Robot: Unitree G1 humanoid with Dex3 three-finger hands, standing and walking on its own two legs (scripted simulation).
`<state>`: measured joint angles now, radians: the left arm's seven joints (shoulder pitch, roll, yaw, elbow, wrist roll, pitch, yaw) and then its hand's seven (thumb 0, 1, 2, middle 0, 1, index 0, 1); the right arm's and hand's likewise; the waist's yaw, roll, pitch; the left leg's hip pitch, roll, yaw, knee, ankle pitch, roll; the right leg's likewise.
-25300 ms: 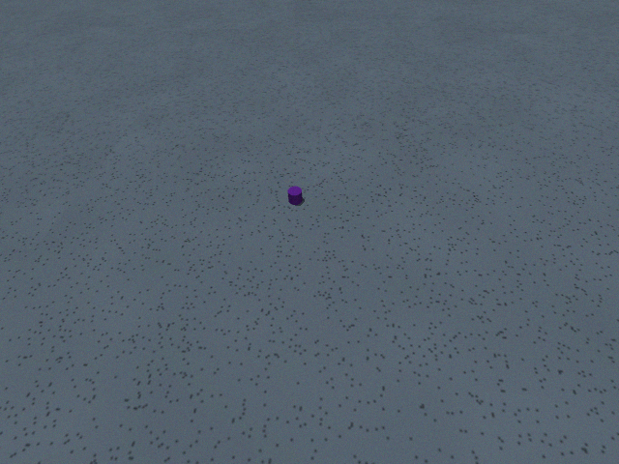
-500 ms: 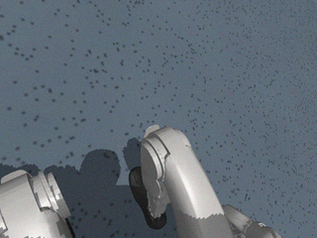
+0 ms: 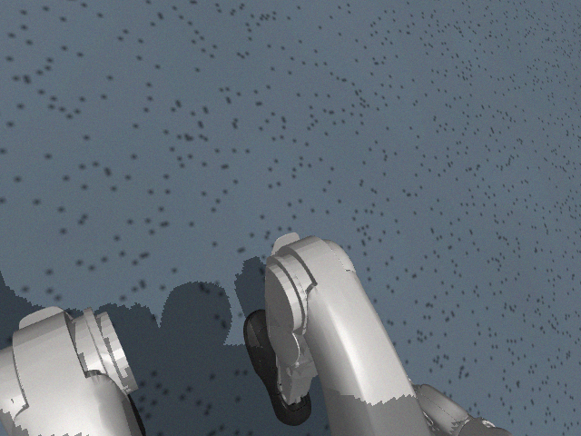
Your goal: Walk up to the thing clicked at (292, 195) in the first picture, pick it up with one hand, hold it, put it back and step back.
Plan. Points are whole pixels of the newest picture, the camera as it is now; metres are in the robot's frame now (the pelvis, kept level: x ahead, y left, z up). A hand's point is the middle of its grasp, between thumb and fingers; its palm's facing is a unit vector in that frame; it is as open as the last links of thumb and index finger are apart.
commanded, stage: withdraw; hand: left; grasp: from above
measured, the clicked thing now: out of the picture +0.42 +0.35 -0.26
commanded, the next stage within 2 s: home in 0.70 s
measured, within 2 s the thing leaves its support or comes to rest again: neither
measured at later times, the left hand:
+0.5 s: hand out of the picture +0.39 +0.36 -0.08, palm faces -0.49 -0.13 -0.86, open 14.0 cm
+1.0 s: hand out of the picture +0.41 +0.37 -0.09, palm faces -0.34 -0.14 -0.93, open 13.2 cm
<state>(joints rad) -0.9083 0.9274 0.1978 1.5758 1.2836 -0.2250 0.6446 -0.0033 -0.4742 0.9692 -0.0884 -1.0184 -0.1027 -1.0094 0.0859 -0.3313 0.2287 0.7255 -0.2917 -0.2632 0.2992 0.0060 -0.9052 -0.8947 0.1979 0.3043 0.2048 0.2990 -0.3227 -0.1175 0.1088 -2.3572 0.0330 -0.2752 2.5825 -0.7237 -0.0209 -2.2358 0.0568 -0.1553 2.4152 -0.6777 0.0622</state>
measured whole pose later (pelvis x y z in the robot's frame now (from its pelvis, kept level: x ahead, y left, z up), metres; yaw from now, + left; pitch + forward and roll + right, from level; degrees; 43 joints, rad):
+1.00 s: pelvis +0.00 +0.00 +0.05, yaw +6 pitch +34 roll -8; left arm -0.83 0.74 0.14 1.21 1.13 -0.15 0.31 0.00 -0.30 0.90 -0.19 -0.78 -0.18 -0.79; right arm 0.20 -0.24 0.05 0.74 -0.12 -0.05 0.17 0.01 -0.90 -0.89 0.20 0.30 0.20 0.30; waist -0.20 0.02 -0.07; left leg -2.31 0.02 -0.14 2.37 -0.67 0.00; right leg -2.21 0.01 -0.06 2.29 -0.68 0.05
